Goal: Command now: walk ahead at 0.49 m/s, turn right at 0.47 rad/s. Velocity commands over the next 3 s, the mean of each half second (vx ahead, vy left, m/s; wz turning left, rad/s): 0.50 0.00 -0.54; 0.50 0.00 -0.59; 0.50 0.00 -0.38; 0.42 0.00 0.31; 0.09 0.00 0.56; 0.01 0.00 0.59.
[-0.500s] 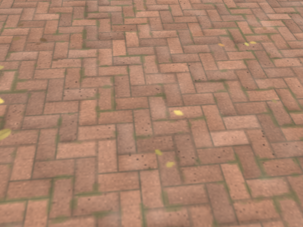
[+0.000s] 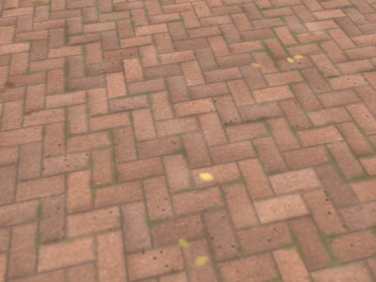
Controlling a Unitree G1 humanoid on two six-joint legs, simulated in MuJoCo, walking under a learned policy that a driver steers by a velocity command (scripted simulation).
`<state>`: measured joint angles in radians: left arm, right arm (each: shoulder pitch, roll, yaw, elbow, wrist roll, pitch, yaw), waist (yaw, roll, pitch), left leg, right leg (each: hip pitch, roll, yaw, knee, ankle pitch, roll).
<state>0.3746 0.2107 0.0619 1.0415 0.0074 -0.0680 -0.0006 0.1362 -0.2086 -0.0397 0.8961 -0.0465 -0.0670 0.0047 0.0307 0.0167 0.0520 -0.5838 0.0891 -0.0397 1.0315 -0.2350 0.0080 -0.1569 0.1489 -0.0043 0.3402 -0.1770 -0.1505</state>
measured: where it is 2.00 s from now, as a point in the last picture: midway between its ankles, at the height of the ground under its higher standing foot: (305, 183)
